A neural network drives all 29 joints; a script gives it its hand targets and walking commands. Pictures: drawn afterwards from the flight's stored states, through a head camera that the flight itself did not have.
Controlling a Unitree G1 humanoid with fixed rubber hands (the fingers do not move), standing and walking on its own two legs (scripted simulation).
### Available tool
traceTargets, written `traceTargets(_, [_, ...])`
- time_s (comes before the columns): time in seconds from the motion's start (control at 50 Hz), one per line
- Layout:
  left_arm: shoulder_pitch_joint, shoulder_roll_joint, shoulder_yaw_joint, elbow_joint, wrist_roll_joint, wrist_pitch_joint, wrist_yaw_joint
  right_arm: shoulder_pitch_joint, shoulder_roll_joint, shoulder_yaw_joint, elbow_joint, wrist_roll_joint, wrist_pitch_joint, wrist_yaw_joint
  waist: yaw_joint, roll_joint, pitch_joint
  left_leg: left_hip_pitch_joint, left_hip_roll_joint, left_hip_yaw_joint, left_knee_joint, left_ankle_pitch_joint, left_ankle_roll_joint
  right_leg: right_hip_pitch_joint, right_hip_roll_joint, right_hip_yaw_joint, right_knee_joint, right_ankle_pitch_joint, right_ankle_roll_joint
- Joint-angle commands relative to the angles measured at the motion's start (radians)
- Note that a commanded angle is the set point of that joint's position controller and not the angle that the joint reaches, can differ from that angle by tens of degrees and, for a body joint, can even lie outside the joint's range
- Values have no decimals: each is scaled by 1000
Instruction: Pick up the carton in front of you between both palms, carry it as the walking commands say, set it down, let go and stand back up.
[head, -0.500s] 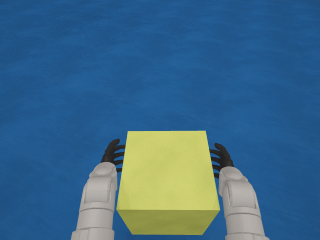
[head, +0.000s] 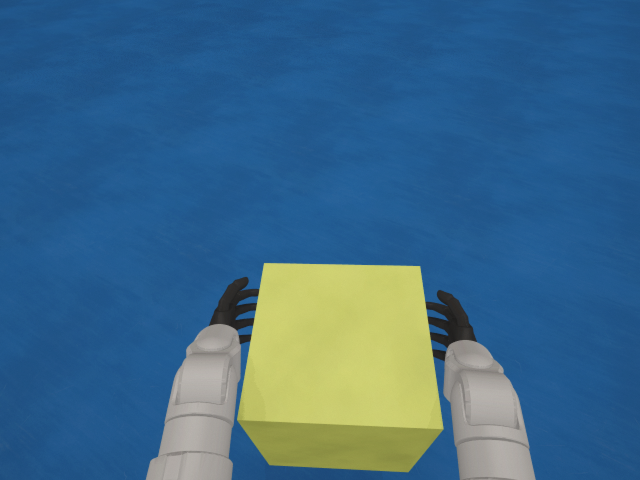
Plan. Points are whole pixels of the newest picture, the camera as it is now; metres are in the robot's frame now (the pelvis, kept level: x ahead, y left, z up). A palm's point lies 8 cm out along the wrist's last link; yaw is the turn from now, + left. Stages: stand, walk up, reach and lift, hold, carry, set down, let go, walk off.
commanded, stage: hold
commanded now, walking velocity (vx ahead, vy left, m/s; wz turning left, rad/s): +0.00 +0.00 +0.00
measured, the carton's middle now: (339, 372) +0.29 -0.01 -0.06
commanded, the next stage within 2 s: set down in 0.50 s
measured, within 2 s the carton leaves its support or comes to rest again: neither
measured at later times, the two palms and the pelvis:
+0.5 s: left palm (233, 341) +0.27 +0.12 +0.05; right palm (469, 324) +0.31 -0.17 +0.04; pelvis +0.00 -0.07 +0.00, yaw +8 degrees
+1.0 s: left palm (260, 349) +0.32 +0.11 -0.06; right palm (451, 343) +0.35 -0.19 -0.08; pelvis -0.02 -0.05 -0.03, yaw +7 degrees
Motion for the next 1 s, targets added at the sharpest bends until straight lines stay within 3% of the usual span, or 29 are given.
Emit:
traceTargets(0.0, [-390,-914,-506,-23,-216,-35,-203,-528,889,579,-86,257,-69,268,14,41,-319,37,-24,-158,-111,425,-36,201,164,-32,17,154,-23])
traceTargets(0.06, [-471,-923,-536,-15,-250,-21,-236,-497,911,522,-3,219,-63,257,-31,22,-270,-45,-33,-155,-121,323,-54,222,169,-38,1,90,-34])
traceTargets(0.1, [-485,-922,-523,14,-247,-12,-252,-497,917,491,37,202,-59,258,-43,29,-243,-58,-41,-146,-133,250,-57,217,163,-38,-16,55,-34])
traceTargets(0.2, [-523,-942,-485,77,-235,-8,-278,-550,958,477,94,194,-56,272,-23,10,-235,-156,-58,-135,-149,155,-46,295,151,-38,-30,23,-26])
traceTargets(0.36, [-515,-949,-406,135,-194,-17,-290,-642,991,509,83,221,-49,299,30,-52,-276,-226,-84,-124,-150,60,-8,368,111,-9,-50,-14,3])
traceTargets(0.52, [-558,-948,-380,146,-182,-20,-298,-663,989,480,114,214,-40,305,21,-54,-279,-233,-88,-123,-138,34,-2,373,92,9,-66,-68,10])
traceTargets(0.6, [-649,-939,-329,208,-151,-38,-301,-726,976,398,208,178,-53,306,4,-44,-234,-269,-85,-116,-117,-30,-3,334,92,4,-60,-172,4])
traceTargets(0.7, [-772,-922,-176,348,-56,-93,-270,-833,898,201,374,63,-111,299,-28,-19,-173,-363,-83,-104,-53,-95,-12,231,103,-18,-1,-244,-16])
traceTargets(0.76, [-777,-868,-63,401,13,-135,-225,-841,798,81,437,-16,-158,287,-37,-8,-158,-428,-86,-104,-5,-92,-19,150,115,-32,57,-207,-25])
traceTargets(0.84, [-706,-782,32,416,80,-221,-170,-788,660,-8,466,-87,-255,278,-37,-2,-214,-511,-105,-102,64,-3,-39,17,135,-51,155,-44,-30])
traceTargets(0.9, [-656,-771,6,398,76,-315,-147,-754,629,15,463,-87,-351,284,-35,-3,-326,-574,-119,-95,122,97,-60,-68,143,-59,237,91,-28])
traceTargets(0.98, [-697,-878,-143,367,3,-450,-129,-807,698,144,457,-24,-486,307,-42,4,-562,-645,-133,-93,235,238,-81,-160,154,-68,367,227,-37])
